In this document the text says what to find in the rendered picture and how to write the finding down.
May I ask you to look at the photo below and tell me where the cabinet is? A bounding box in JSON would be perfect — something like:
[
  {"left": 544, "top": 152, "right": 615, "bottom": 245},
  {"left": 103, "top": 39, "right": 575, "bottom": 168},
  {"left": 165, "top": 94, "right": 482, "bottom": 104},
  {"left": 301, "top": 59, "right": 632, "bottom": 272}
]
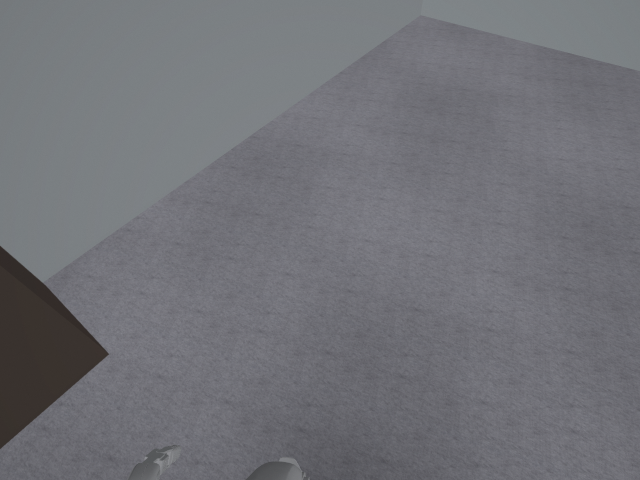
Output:
[{"left": 0, "top": 246, "right": 109, "bottom": 449}]

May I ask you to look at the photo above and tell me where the robot left shin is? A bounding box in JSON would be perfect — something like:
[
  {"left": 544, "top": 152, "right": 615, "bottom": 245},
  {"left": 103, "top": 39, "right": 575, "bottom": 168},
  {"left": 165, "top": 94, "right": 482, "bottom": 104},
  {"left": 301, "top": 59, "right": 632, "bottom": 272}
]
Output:
[{"left": 279, "top": 457, "right": 301, "bottom": 470}]

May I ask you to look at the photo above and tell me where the robot left hand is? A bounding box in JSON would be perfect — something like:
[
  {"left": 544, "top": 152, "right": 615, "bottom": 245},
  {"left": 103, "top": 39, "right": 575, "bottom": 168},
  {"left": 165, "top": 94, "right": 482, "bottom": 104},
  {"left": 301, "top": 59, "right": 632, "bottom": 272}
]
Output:
[{"left": 127, "top": 445, "right": 181, "bottom": 480}]

